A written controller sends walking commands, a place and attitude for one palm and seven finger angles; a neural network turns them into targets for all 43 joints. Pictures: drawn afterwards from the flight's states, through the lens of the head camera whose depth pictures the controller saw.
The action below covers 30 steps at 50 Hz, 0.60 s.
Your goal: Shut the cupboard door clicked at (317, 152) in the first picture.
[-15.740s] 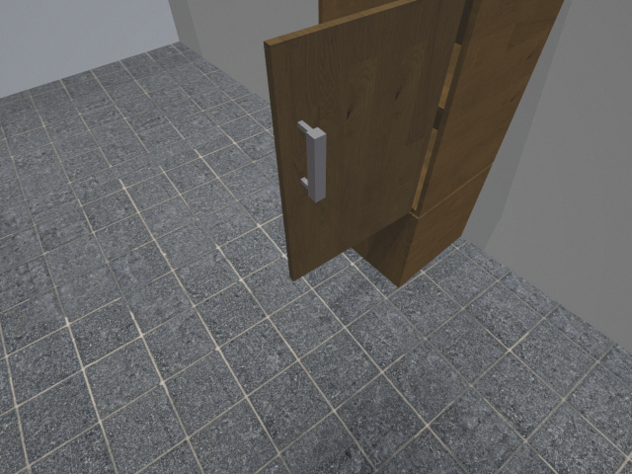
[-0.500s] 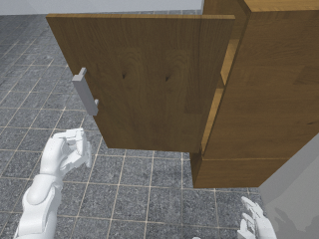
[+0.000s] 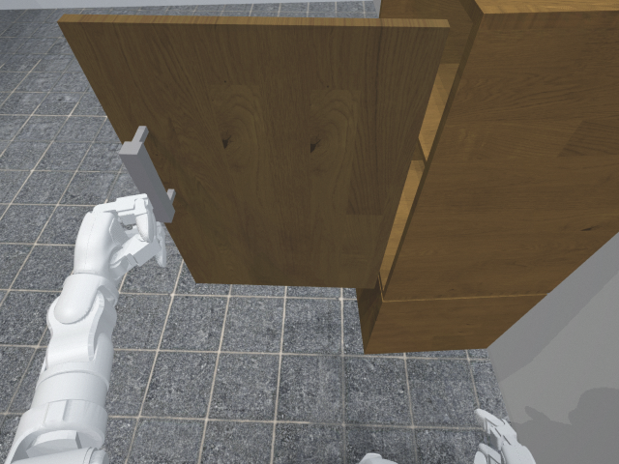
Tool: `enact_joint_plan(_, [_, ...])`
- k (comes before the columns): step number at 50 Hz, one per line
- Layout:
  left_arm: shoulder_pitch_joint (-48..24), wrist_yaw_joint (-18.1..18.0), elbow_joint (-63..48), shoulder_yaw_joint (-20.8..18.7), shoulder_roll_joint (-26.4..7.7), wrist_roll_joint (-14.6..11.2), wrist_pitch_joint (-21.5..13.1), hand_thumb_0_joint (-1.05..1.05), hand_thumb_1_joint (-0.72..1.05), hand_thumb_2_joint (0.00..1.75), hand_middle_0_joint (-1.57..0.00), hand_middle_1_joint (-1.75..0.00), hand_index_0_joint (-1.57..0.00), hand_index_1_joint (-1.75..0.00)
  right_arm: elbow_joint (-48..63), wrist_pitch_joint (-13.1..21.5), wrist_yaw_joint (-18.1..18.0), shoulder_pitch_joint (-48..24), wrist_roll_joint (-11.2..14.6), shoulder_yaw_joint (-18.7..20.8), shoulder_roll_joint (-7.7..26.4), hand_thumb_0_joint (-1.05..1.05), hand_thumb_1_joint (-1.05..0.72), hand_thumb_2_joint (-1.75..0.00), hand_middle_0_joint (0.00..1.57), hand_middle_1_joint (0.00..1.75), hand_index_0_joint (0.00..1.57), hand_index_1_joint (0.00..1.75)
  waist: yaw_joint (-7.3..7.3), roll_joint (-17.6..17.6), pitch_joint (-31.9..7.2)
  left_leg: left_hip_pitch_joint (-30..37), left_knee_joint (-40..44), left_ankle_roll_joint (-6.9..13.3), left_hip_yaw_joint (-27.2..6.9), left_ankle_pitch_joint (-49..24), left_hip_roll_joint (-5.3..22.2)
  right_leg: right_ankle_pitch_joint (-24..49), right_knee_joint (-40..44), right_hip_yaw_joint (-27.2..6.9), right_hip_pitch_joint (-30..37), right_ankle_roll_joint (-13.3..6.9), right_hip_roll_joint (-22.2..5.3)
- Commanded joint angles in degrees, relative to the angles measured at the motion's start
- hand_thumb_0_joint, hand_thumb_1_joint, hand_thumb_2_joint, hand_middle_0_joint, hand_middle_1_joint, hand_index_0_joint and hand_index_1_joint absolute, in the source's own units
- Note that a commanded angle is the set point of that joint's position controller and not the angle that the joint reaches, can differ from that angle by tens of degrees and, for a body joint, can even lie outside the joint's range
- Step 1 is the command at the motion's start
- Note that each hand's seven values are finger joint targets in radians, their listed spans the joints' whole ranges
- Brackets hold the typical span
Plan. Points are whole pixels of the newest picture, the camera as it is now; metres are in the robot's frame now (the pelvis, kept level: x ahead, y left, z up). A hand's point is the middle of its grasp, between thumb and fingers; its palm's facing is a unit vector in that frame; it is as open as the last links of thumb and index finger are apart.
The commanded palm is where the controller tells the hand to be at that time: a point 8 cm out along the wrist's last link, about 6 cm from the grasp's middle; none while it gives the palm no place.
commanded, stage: bring the fist close to the handle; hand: left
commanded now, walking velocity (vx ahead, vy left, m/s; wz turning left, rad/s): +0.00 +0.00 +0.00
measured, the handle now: (154, 176) +0.49 +0.25 +0.07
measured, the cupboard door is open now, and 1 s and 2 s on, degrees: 85 83 69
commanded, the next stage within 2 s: push the door shut along its arc in 0.52 s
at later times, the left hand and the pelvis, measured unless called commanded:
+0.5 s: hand (160, 227) +0.39 +0.21 +0.07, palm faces +0.02 -1.00 -0.03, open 3.1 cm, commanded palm +0.37 +0.26 +0.08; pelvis +0.00 +0.02 +0.00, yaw -1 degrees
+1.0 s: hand (171, 203) +0.43 +0.21 +0.08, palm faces -0.07 -1.00 -0.03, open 3.2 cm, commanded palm +0.42 +0.25 +0.08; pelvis -0.01 +0.02 +0.00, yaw -1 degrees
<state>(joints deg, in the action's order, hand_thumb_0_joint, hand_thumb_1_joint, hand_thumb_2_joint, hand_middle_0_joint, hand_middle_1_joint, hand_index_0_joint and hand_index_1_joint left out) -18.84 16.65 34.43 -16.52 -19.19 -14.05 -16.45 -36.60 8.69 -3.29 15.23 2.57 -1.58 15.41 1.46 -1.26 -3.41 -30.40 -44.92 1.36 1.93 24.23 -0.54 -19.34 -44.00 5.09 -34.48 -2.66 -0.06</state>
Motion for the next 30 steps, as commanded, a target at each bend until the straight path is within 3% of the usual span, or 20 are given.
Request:
enact_joint_plan(1, [-21.8, 0.3, -6.3, -3.9, -12.9, -0.7, -4.8, 0.00, 0.90, 0.90, -1.30, -1.50, -1.30, -1.50, 6.2, 1.4, -0.5, 2.4, 0.0, 3.2, 8.0, 0.00, -0.90, -0.90, 0.20, 0.30, 0.20, 0.30, 1.10, 0.9, -18.2, 0.5, 5.6, -0.2, -2.1, -17.3, 0.0, 17.6, 4.3, -5.2, 15.7, 1.6, -1.2])
enact_joint_plan(3, [-23.9, -0.1, -5.1, -6.1, -16.0, -0.2, -5.4, 0.00, 0.90, 0.90, -1.30, -1.50, -1.30, -1.50, 6.0, 0.7, -0.6, 3.1, -0.2, 3.4, 8.3, 0.00, -0.90, -0.90, 0.20, 0.30, 0.20, 0.30, 0.70, 0.3, -19.3, 0.3, 5.5, -0.1, -2.3, -17.6, 0.1, 17.4, 3.9, -5.3, 16.2, 1.4, -1.1])
enact_joint_plan(4, [-25.1, 0.1, -4.1, -4.5, -14.1, -0.1, -5.5, 0.00, 0.90, 0.90, -1.30, -1.50, -1.30, -1.50, 6.2, 0.5, -0.5, 3.2, -0.2, 3.3, 8.0, 0.00, -0.90, -0.90, 0.20, 0.30, 0.20, 0.30, 1.30, -0.7, -19.5, 0.7, 5.4, -0.1, -2.1, -17.5, 0.0, 17.7, 4.1, -5.4, 15.8, 1.5, -1.0])
enact_joint_plan(6, [-29.1, 0.2, -2.4, -4.1, -14.4, 0.3, -6.1, 0.00, 0.90, 0.90, -1.30, -1.50, -1.30, -1.50, 5.5, -0.1, -0.4, 4.1, -0.2, 3.5, 8.2, 0.00, -0.90, -0.90, 0.20, 0.30, 0.20, 0.30, 2.20, -0.3, -19.6, 1.3, 5.2, -0.2, -2.4, -18.4, 0.3, 18.0, 3.8, -5.0, 14.3, 1.4, -0.8])
enact_joint_plan(8, [-25.2, 0.3, -2.9, -5.2, -15.0, 0.3, -6.7, 0.00, 0.90, 0.90, -1.30, -1.50, -1.30, -1.50, 6.1, -0.5, -0.1, 4.8, -0.3, 3.8, 8.3, 0.00, -0.90, -0.90, 0.20, 0.30, 0.20, 0.30, 0.57, -1.7, -22.7, 2.8, 5.1, -0.2, -2.5, -21.9, 0.4, 20.4, 3.3, -4.9, 16.2, 1.1, -0.6])
enact_joint_plan(10, [-21.4, 0.4, -3.5, -4.1, -12.7, 0.0, -6.7, 0.00, 0.90, 0.90, -1.30, -1.50, -1.30, -1.50, 6.7, -0.8, 0.3, 5.2, -0.3, 3.9, 8.0, 0.00, -0.90, -0.90, 0.20, 0.30, 0.20, 0.30, 0.15, -2.1, -23.7, 4.2, 5.2, -0.5, -2.6, -26.0, 0.7, 22.5, 3.1, -4.5, 16.2, 1.2, -0.5])
enact_joint_plan(13, [-19.1, -0.4, -1.3, -6.4, -14.4, -0.4, -6.1, 0.00, 0.90, 0.90, -1.30, -1.50, -1.30, -1.50, 6.6, -1.8, 0.4, 5.3, -0.3, 4.0, 8.5, 0.00, -0.90, -0.90, 0.20, 0.30, 0.20, 0.30, 0.20, 2.3, -19.2, 0.9, 6.0, -0.3, -2.4, -22.1, 0.7, 20.8, 4.0, -4.2, 15.9, 1.4, -0.3])
enact_joint_plan(15, [-22.9, -0.7, -3.3, -5.0, -13.5, 0.0, -6.3, 0.00, 0.90, 0.90, -1.30, -1.50, -1.30, -1.50, 7.1, -2.1, 0.4, 4.8, -0.1, 3.9, 8.2, 0.00, -0.90, -0.90, 0.20, 0.30, 0.20, 0.30, 1.04, 1.3, -18.2, 0.5, 6.8, -0.3, -2.1, -19.1, 0.6, 18.3, 4.5, -4.4, 14.9, 1.5, -0.3])
enact_joint_plan(17, [-24.7, -1.5, -6.1, -4.4, -12.8, 0.3, -7.2, 0.00, 0.90, 0.90, -1.30, -1.50, -1.30, -1.50, 7.3, -2.1, 0.4, 4.6, -0.3, 4.0, 7.9, 0.00, -0.90, -0.90, 0.20, 0.30, 0.20, 0.30, 0.97, -1.4, -19.8, 2.8, 6.9, -0.4, -2.4, -18.7, 0.6, 16.7, 4.5, -4.3, 14.1, 1.2, -0.1])
enact_joint_plan(19, [-24.2, -2.1, -6.8, -6.4, -15.3, 0.7, -8.0, 0.00, 0.90, 0.90, -1.30, -1.50, -1.30, -1.50, 6.9, -2.3, 0.2, 5.1, -0.5, 4.1, 8.1, 0.00, -0.90, -0.90, 0.20, 0.30, 0.20, 0.30, 0.67, -1.1, -21.6, 3.4, 6.8, -0.3, -2.6, -20.1, 0.8, 17.8, 4.2, -4.5, 15.5, 1.1, 0.0])
enact_joint_plan(21, [-27.1, -2.2, -7.1, -3.8, -13.1, 1.0, -8.6, 0.00, 0.90, 0.90, -1.30, -1.50, -1.30, -1.50, 6.6, -2.3, 0.1, 4.6, -0.3, 3.8, 7.7, 0.00, -0.90, -0.90, 0.20, 0.30, 0.20, 0.30, 1.80, -2.5, -20.0, 4.1, 6.9, -0.5, -2.8, -19.0, 0.9, 16.0, 4.3, -4.2, 13.1, 1.2, 0.1])
enact_joint_plan(24, [-27.2, -2.2, -5.7, -2.4, -11.5, 1.0, -8.6, 0.00, 0.90, 0.90, -1.30, -1.50, -1.30, -1.50, 6.0, -2.2, 0.0, 4.8, -0.4, 3.8, 7.7, 0.00, -0.90, -0.90, 0.20, 0.30, 0.20, 0.30, 1.84, -3.4, -20.0, 5.3, 6.9, -0.7, -3.2, -18.9, 1.0, 15.2, 4.4, -4.0, 12.2, 1.0, 0.2])
enact_joint_plan(26, [-26.3, -2.2, -3.0, -3.3, -12.4, 1.0, -8.0, 0.00, 0.90, 0.90, -1.30, -1.50, -1.30, -1.50, 5.9, -2.4, 0.0, 4.8, -0.3, 3.8, 8.0, 0.00, -0.90, -0.90, 0.20, 0.30, 0.20, 0.30, 1.70, -0.9, -18.3, 4.1, 7.2, -0.8, -3.6, -18.3, 1.1, 14.7, 4.5, -3.7, 11.9, 0.9, 0.2])
enact_joint_plan(27, [-26.8, -2.0, -3.0, -1.4, -10.3, 1.0, -7.7, 0.00, 0.90, 0.90, -1.30, -1.50, -1.30, -1.50, 6.1, -2.4, 0.1, 4.6, -0.3, 3.7, 7.8, 0.00, -0.90, -0.90, 0.20, 0.30, 0.20, 0.30, 2.04, -1.7, -18.5, 4.4, 7.1, -0.7, -3.3, -18.5, 1.0, 15.0, 4.6, -3.7, 11.5, 1.0, 0.1])
enact_joint_plan(30, [-26.8, -2.2, -1.8, -3.1, -12.0, 1.0, -7.3, 0.00, 0.90, 0.90, -1.30, -1.50, -1.30, -1.50, 6.1, -2.7, 0.1, 4.9, -0.3, 3.7, 8.1, 0.00, -0.90, -0.90, 0.20, 0.30, 0.20, 0.30, 1.51, 0.2, -19.0, 3.9, 7.2, -0.8, -3.6, -18.2, 1.0, 15.1, 4.4, -3.7, 12.4, 1.0, 0.1])
